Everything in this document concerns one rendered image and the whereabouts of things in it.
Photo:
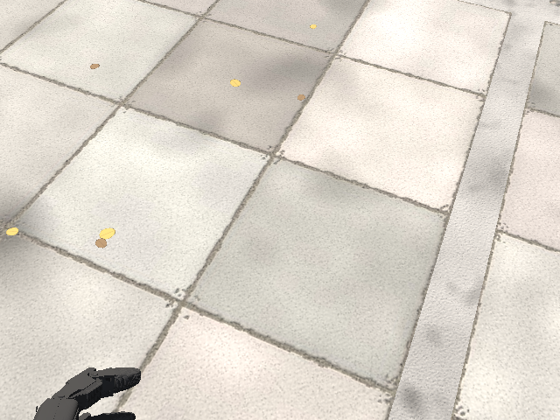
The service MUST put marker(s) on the robot left hand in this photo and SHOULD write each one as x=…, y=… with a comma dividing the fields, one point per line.
x=86, y=389

